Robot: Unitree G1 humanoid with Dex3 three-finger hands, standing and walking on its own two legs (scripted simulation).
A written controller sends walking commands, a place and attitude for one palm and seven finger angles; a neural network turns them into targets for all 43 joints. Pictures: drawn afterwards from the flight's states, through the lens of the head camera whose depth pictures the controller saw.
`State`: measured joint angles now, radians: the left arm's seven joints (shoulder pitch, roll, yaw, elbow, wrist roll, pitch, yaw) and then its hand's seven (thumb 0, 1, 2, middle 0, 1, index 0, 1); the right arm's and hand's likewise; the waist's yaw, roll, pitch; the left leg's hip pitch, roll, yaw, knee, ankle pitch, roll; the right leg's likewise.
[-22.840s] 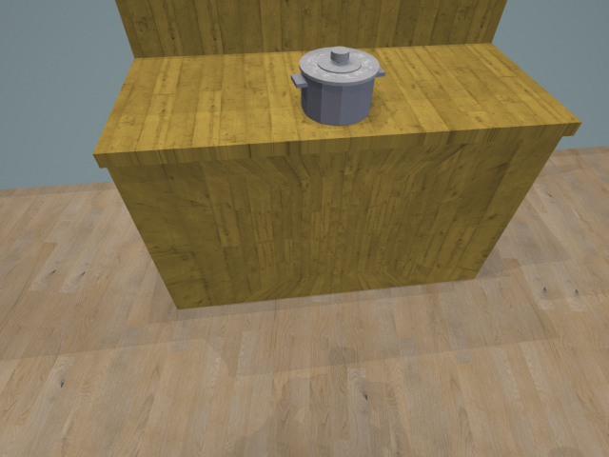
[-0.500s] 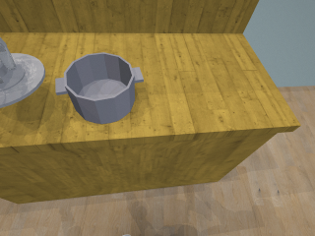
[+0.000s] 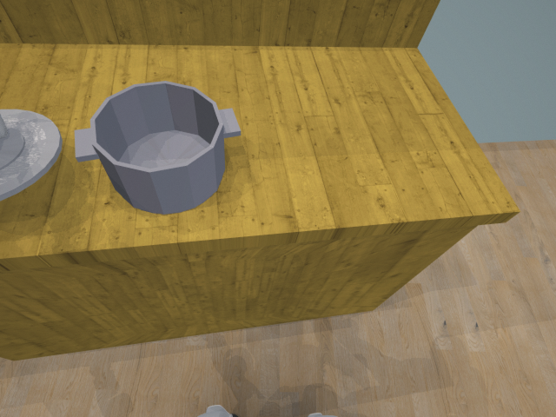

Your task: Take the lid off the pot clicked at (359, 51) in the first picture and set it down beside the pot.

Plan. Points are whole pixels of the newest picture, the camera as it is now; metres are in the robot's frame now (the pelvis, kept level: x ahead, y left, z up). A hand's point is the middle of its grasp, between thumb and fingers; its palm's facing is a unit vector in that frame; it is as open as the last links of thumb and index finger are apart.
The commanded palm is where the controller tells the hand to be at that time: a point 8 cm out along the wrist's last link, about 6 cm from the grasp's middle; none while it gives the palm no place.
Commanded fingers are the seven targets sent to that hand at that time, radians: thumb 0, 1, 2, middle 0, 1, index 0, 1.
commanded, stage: lower the lid onto the table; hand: left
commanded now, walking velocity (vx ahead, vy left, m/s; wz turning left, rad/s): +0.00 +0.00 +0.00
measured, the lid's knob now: out of the picture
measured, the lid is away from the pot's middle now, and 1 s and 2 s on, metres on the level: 0.23 0.23 0.24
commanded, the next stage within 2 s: open the fingers wide in 0.90 s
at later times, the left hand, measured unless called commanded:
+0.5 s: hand out of the picture +0.46 +0.37 +0.09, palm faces -0.48 -0.21 -0.85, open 7.1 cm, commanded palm +0.53 +0.37 +0.16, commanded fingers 0.00 0.74 0.82 -0.92 -1.05 -0.92 -1.04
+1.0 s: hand out of the picture +0.47 +0.37 +0.07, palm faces -0.48 -0.18 -0.86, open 7.1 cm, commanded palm +0.49 +0.35 +0.12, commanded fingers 0.00 0.72 0.80 -0.90 -1.05 -0.90 -1.04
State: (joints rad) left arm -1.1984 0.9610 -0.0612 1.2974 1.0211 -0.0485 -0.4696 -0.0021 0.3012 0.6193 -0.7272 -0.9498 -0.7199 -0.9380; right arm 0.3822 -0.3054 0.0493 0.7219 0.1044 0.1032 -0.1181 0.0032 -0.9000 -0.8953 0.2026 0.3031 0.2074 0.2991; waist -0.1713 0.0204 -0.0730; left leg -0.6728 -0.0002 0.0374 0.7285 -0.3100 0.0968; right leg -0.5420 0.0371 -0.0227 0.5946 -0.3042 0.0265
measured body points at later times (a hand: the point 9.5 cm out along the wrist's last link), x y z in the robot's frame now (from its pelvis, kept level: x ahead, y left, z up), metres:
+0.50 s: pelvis +0.00 +0.01 -0.01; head +0.10 +0.05 +0.43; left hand +0.48 +0.38 +0.14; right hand -0.02 -0.27 -0.11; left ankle +0.02 +0.05 -0.72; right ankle -0.02 -0.15 -0.72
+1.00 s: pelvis -0.01 +0.02 -0.02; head +0.10 +0.07 +0.41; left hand +0.49 +0.38 +0.12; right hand -0.04 -0.26 -0.11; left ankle +0.02 +0.05 -0.72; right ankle -0.02 -0.15 -0.72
